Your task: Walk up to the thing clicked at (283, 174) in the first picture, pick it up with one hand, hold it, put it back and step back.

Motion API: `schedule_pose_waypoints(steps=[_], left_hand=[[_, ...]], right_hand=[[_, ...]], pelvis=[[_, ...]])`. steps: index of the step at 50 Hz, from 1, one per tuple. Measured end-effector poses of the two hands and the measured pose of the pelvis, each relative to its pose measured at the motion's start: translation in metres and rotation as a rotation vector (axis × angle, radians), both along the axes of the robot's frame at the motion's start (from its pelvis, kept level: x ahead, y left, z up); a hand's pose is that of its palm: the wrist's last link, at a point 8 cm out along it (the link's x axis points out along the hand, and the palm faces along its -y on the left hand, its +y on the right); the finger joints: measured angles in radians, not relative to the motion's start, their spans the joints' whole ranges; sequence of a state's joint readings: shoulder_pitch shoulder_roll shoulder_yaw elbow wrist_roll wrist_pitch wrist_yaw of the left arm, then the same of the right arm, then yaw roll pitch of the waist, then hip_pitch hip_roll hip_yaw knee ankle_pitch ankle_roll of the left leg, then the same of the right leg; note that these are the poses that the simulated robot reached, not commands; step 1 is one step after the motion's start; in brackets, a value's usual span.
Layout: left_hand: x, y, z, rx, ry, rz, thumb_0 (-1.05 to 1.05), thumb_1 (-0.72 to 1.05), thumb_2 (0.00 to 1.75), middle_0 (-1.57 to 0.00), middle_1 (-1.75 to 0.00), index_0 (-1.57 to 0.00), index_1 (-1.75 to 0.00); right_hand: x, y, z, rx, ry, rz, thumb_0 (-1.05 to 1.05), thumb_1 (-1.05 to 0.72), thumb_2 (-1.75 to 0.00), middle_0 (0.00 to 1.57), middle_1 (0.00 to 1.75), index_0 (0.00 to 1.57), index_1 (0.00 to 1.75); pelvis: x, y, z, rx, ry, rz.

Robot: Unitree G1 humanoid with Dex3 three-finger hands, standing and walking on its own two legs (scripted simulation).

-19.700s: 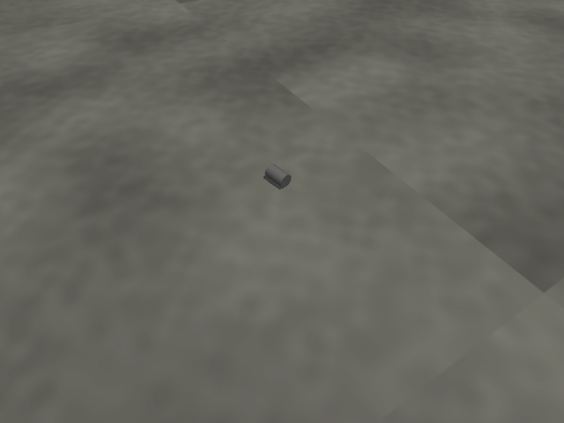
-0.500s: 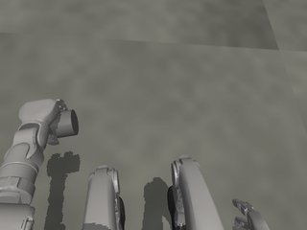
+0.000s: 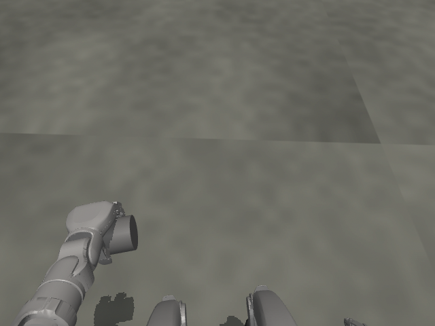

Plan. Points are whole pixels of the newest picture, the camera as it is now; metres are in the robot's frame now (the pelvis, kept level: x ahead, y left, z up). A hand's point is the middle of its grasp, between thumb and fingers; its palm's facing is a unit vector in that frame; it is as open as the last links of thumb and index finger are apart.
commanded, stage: lift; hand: left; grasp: from above
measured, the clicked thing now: (104, 237) +0.35 +0.23 -0.11
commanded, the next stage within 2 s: hold in 0.36 s
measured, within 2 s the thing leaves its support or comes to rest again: neither
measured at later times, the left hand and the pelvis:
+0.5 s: hand (89, 219) +0.35 +0.23 -0.01, palm faces -0.45 -0.10 -0.89, open 10.2 cm; pelvis +0.03 +0.00 +0.07, yaw +0 degrees
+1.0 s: hand (83, 202) +0.36 +0.22 +0.03, palm faces -0.45 -0.07 -0.89, open 10.2 cm; pelvis +0.06 +0.00 +0.10, yaw -1 degrees
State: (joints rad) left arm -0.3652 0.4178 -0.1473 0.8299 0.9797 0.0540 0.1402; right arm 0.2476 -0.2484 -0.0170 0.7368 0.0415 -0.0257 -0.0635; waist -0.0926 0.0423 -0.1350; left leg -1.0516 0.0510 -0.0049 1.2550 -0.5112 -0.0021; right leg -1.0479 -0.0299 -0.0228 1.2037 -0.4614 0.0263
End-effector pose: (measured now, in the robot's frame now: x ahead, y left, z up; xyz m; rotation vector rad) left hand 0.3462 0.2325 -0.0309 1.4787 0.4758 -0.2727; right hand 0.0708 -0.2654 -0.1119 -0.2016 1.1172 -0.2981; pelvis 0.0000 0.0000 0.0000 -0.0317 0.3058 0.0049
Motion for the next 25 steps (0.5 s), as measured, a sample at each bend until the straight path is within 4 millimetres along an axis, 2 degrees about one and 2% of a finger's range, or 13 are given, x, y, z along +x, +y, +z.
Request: schedule_pose_waypoints(steps=[11,25], left_hand=[[0.002,-0.007,0.045,0.001,-0.009,0.017,0.02,0.00,0.41,-0.71,-0.44,-0.74,-0.41],[0.006,-0.005,0.081,-0.002,-0.004,0.020,0.02,0.00,0.42,-0.71,-0.44,-0.74,-0.41]], right_hand=[[0.005,-0.002,0.043,0.004,-0.006,-0.008,0.01,-0.89,-0.89,0.21,0.30,0.20,0.30],[0.036,0.006,0.072,0.037,-0.044,0.008,0.01,-0.89,-0.89,0.21,0.30,0.20,0.30]], pelvis=[[0.014,0.000,0.043,0.009,-0.082,-0.006],[0.032,0.003,0.075,0.017,-0.145,-0.010]])
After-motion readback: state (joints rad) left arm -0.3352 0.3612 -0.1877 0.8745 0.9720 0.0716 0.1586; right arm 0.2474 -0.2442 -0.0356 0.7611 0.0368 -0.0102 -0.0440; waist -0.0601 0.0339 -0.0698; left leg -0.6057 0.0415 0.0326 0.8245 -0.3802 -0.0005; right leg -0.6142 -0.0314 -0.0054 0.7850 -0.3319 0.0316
